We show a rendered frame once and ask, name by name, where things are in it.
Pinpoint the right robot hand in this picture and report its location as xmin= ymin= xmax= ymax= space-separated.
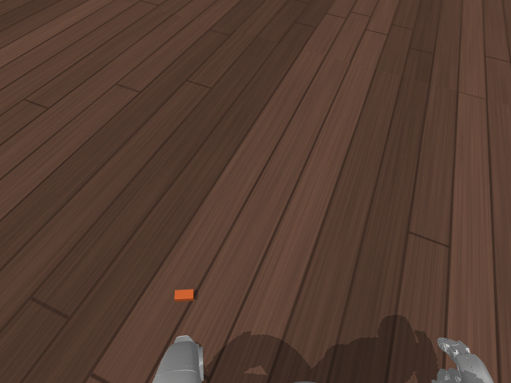
xmin=431 ymin=338 xmax=494 ymax=383

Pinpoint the small box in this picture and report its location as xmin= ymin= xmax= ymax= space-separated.
xmin=174 ymin=289 xmax=194 ymax=302

